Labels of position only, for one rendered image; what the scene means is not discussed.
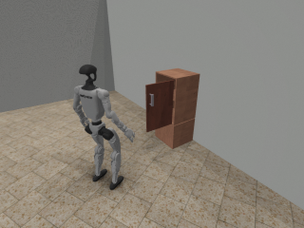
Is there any right robot forearm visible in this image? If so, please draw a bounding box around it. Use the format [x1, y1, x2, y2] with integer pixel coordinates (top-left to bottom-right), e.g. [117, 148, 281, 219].
[110, 111, 128, 133]

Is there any robot head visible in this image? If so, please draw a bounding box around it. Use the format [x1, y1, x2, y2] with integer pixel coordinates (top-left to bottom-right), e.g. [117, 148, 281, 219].
[79, 65, 98, 91]

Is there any robot right upper arm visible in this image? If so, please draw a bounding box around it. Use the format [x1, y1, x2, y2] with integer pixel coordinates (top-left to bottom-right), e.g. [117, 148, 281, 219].
[97, 88, 114, 119]

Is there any right robot hand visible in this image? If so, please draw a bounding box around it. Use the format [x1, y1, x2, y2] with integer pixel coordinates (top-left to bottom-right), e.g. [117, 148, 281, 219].
[123, 128, 135, 143]

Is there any robot left upper arm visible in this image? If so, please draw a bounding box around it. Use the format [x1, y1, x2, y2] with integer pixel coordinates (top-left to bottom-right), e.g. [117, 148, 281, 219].
[73, 85, 83, 110]

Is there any left robot hand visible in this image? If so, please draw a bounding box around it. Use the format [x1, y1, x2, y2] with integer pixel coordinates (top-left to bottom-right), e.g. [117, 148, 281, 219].
[80, 116, 90, 127]

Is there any handle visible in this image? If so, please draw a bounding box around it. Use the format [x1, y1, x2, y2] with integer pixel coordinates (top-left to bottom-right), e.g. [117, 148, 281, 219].
[149, 94, 154, 106]

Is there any robot left foot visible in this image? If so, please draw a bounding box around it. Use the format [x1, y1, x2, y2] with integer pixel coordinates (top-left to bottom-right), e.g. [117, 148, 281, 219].
[92, 169, 107, 182]

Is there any left robot forearm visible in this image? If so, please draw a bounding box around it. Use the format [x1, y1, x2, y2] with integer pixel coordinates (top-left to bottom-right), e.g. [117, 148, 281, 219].
[73, 108, 86, 120]

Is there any cupboard door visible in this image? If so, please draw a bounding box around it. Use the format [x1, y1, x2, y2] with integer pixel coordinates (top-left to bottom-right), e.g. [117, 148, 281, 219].
[145, 80, 174, 132]

